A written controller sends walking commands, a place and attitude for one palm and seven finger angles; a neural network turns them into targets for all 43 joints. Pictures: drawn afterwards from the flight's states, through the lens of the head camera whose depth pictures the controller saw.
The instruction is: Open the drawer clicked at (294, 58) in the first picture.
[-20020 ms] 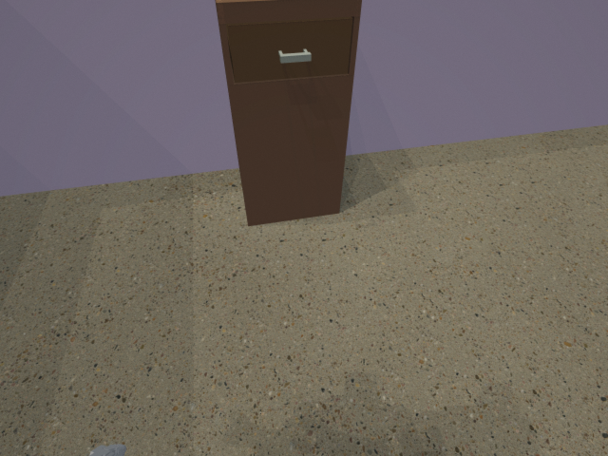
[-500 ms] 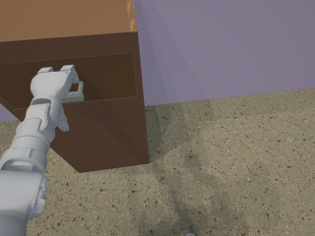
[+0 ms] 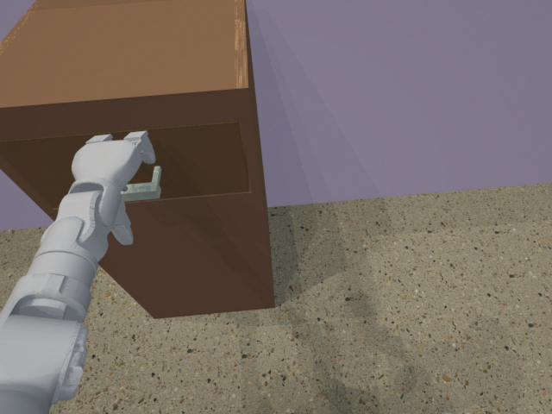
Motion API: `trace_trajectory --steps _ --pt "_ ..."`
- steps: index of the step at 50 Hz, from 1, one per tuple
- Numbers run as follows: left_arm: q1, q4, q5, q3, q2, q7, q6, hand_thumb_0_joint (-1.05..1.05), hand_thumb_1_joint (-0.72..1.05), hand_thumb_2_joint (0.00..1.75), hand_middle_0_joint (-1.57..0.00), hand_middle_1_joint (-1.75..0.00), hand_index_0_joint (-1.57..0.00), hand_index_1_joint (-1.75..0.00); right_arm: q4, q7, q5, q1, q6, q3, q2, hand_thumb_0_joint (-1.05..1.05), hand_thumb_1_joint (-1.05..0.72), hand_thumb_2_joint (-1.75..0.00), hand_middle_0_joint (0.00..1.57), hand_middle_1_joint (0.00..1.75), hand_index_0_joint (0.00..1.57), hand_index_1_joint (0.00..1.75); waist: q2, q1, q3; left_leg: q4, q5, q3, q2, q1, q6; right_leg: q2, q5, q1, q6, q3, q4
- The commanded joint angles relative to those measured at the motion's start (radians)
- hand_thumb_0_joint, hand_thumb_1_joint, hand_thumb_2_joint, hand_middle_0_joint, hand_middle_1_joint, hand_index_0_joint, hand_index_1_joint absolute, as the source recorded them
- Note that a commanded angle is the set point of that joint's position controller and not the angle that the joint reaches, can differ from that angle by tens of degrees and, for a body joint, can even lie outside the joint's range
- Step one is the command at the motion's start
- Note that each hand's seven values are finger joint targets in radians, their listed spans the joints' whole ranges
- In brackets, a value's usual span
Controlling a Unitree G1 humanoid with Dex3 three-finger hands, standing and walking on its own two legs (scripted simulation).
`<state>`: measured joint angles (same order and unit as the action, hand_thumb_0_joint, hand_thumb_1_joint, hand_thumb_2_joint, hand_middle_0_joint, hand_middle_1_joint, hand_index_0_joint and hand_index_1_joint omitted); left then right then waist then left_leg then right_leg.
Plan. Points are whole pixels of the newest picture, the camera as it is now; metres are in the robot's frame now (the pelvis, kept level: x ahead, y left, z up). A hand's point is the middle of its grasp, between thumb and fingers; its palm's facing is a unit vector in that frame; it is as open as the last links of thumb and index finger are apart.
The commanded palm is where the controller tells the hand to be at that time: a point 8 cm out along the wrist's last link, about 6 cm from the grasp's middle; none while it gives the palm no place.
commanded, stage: re-aim the fingers above the handle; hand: left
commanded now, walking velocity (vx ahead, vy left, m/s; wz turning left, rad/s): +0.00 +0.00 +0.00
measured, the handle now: (132, 183) +0.49 +0.27 +0.03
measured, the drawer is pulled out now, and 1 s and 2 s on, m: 0.00 0.00 0.00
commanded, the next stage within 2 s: lower the fingers behind the handle in 1.96 s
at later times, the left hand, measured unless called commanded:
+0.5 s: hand (128, 180) +0.45 +0.24 +0.08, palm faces -0.03 -0.04 -1.00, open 13.8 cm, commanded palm +0.42 +0.26 +0.14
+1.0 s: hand (126, 178) +0.45 +0.24 +0.08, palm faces +0.01 -0.03 -1.00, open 13.8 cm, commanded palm +0.42 +0.27 +0.14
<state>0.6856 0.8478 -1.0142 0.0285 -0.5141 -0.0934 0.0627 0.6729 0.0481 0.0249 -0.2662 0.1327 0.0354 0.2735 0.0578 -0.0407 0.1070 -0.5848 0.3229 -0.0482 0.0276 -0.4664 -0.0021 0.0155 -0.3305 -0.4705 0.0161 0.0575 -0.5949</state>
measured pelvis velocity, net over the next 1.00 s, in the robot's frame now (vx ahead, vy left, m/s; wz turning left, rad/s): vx -0.02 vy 0.02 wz -0.02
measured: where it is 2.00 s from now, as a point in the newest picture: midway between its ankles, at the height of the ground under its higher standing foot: outside the picture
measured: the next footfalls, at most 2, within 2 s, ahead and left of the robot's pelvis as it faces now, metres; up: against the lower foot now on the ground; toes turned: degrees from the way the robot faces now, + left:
none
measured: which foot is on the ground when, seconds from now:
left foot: down 0.00-1.00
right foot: down 0.00-1.00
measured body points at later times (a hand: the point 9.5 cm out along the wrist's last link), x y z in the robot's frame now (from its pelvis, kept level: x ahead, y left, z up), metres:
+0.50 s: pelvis -0.01 +0.00 +0.00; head +0.05 -0.02 +0.44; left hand +0.44 +0.24 +0.14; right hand +0.03 -0.27 -0.14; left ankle -0.03 +0.12 -0.73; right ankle -0.03 -0.11 -0.73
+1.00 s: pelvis -0.02 +0.02 +0.00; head +0.04 +0.00 +0.44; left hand +0.45 +0.24 +0.14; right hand +0.03 -0.26 -0.14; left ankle -0.03 +0.12 -0.73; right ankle -0.03 -0.11 -0.73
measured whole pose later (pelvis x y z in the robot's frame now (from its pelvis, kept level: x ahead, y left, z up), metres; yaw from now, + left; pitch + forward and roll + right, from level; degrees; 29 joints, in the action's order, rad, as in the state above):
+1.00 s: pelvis -0.02 +0.02 +0.00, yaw -1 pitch +13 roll +0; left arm 0.75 0.90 -1.05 0.00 -0.52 -0.19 0.08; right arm 0.70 0.04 0.02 -0.31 0.10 0.04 0.27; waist 0.05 -0.07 0.11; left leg -0.62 0.32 -0.07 0.02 -0.53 0.02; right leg 0.02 -0.31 -0.53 0.00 0.03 -0.61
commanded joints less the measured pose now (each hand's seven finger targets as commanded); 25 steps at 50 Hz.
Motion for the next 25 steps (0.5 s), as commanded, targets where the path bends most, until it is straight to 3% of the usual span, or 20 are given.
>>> trace_trajectory --steps 1,3,6,9,10,14,15,18,19,20,22,25 --pt "0.473 -0.22 -0.007 -0.14 -0.349 -0.074 0.041 0.0 -0.5 0.3 -0.3 -1.2 -0.3 -1.2 -0.071 0.023 -0.002 -0.075 -0.024 0.058 0.134 0.0 -0.9 -0.9 0.2 0.3 0.2 0.3 -0.016 -0.011 0.343 -0.01 -0.411 -0.004 -0.059 0.13 0.053 -0.033 0.488 0.192 0.007 -0.048 0.03" --pt "0.47 -0.234 -0.011 -0.145 -0.346 -0.093 0.049 0.0 -0.5 0.3 -0.3 -1.2 -0.3 -1.2 -0.068 0.021 -0.006 -0.078 -0.03 0.065 0.13 0.0 -0.9 -0.9 0.2 0.3 0.2 0.3 0.008 -0.006 0.383 -0.022 -0.439 -0.005 -0.06 0.145 0.05 -0.035 0.511 0.195 0.007 -0.05 0.019" --pt "0.475 -0.186 -0.003 -0.125 -0.332 -0.105 0.035 0.0 -0.5 0.3 -0.3 -1.2 -0.3 -1.2 -0.051 0.019 -0.002 -0.092 -0.034 0.067 0.136 0.0 -0.9 -0.9 0.2 0.3 0.2 0.3 -0.012 -0.029 0.359 -0.027 -0.408 -0.005 -0.058 0.126 0.05 -0.033 0.496 0.175 0.002 -0.049 0.025" --pt "0.459 -0.183 0.001 -0.112 -0.317 -0.095 0.023 0.0 -0.5 0.3 -0.3 -1.2 -0.3 -1.2 -0.053 0.015 -0.002 -0.101 -0.033 0.07 0.14 0.0 -0.9 -0.9 0.2 0.3 0.2 0.3 -0.019 -0.024 0.41 -0.027 -0.435 -0.004 -0.061 0.138 0.051 -0.036 0.519 0.204 0.003 -0.048 0.022" --pt "0.461 -0.168 0.005 -0.08 -0.288 -0.089 0.016 0.0 -0.5 0.3 -0.3 -1.2 -0.3 -1.2 -0.051 0.014 0.001 -0.098 -0.034 0.07 0.14 0.0 -0.9 -0.9 0.2 0.3 0.2 0.3 -0.002 -0.034 0.38 -0.025 -0.417 -0.008 -0.059 0.141 0.051 -0.034 0.506 0.179 0.001 -0.047 0.029" --pt "0.467 -0.136 0.014 -0.09 -0.31 -0.059 0.015 0.0 -0.5 0.3 -0.3 -1.2 -0.3 -1.2 -0.043 0.018 0.004 -0.106 -0.028 0.067 0.152 0.0 -0.9 -0.9 0.2 0.3 0.2 0.3 -0.064 -0.041 0.341 -0.014 -0.377 -0.004 -0.056 0.111 0.055 -0.034 0.473 0.183 -0.001 -0.049 0.045" --pt "0.489 -0.155 0.016 -0.069 -0.294 -0.054 0.022 0.0 -0.5 0.3 -0.3 -1.2 -0.3 -1.2 -0.048 0.018 0.006 -0.104 -0.028 0.065 0.15 0.0 -0.9 -0.9 0.2 0.3 0.2 0.3 -0.047 -0.042 0.341 -0.009 -0.366 -0.002 -0.058 0.112 0.055 -0.033 0.466 0.179 -0.002 -0.051 0.045" --pt "0.476 -0.187 0.01 -0.098 -0.311 -0.058 0.048 0.0 -0.5 0.3 -0.3 -1.2 -0.3 -1.2 -0.053 0.018 0.002 -0.107 -0.028 0.069 0.144 0.0 -0.9 -0.9 0.2 0.3 0.2 0.3 -0.003 -0.022 0.369 -0.009 -0.392 0.002 -0.058 0.138 0.054 -0.039 0.451 0.172 0.007 -0.048 0.035" --pt "0.476 -0.196 0.01 -0.13 -0.339 -0.065 0.06 0.0 -0.5 0.3 -0.3 -1.2 -0.3 -1.2 -0.052 0.018 -0.002 -0.111 -0.028 0.069 0.146 0.0 -0.9 -0.9 0.2 0.3 0.2 0.3 -0.025 -0.016 0.38 -0.01 -0.406 0.004 -0.055 0.135 0.055 -0.039 0.458 0.188 0.009 -0.048 0.035" --pt "0.465 -0.193 0.007 -0.152 -0.363 -0.076 0.064 0.0 -0.5 0.3 -0.3 -1.2 -0.3 -1.2 -0.054 0.017 -0.001 -0.109 -0.029 0.069 0.144 0.0 -0.9 -0.9 0.2 0.3 0.2 0.3 -0.007 -0.008 0.383 -0.01 -0.399 0.0 -0.056 0.128 0.054 -0.039 0.458 0.19 0.007 -0.052 0.032" --pt "0.419 -0.173 -0.002 -0.201 -0.401 -0.101 0.062 0.0 -0.5 0.3 -0.3 -1.2 -0.3 -1.2 -0.057 0.018 -0.001 -0.106 -0.029 0.068 0.141 0.0 -0.9 -0.9 0.2 0.3 0.2 0.3 -0.01 0.013 0.378 -0.007 -0.411 0.001 -0.055 0.102 0.05 -0.042 0.463 0.199 0.01 -0.044 0.018" --pt "0.408 -0.124 -0.015 -0.194 -0.396 -0.13 0.029 0.0 -0.5 0.3 -0.3 -1.2 -0.3 -1.2 -0.056 0.011 0.002 -0.096 -0.032 0.063 0.142 0.0 -0.9 -0.9 0.2 0.3 0.2 0.3 -0.02 0.013 0.331 0.003 -0.392 -0.004 -0.05 0.072 0.045 -0.043 0.431 0.178 0.01 -0.037 0.02"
